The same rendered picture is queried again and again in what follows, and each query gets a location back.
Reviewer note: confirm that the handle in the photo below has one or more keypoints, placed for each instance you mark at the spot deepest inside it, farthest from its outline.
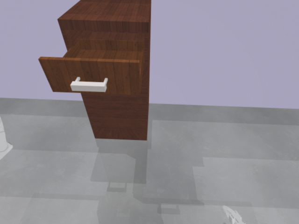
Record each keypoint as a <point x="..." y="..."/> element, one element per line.
<point x="89" y="86"/>

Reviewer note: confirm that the cabinet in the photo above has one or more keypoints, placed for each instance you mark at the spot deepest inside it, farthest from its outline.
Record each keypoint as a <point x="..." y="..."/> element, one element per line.
<point x="113" y="116"/>

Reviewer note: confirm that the left robot hand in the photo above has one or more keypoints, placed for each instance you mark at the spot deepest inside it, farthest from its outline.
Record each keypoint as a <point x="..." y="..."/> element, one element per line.
<point x="5" y="147"/>

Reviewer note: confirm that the drawer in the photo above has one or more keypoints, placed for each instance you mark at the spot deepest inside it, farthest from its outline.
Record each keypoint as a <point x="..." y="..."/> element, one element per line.
<point x="93" y="60"/>

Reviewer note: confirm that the right robot hand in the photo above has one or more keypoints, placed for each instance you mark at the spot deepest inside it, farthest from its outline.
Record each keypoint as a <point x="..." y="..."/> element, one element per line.
<point x="233" y="216"/>

